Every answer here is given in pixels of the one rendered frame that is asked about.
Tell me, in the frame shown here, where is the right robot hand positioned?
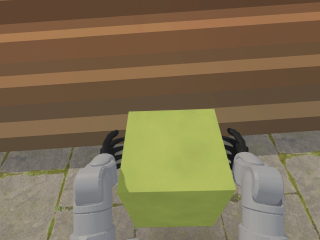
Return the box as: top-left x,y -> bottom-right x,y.
222,128 -> 249,170

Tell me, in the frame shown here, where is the robot left forearm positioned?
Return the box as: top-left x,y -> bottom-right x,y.
69,153 -> 118,240

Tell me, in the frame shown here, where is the left robot hand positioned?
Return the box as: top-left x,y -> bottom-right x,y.
100,130 -> 125,169

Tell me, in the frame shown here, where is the robot right forearm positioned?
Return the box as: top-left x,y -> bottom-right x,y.
232,152 -> 289,240

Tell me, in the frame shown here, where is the carton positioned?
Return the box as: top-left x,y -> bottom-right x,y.
117,109 -> 236,228

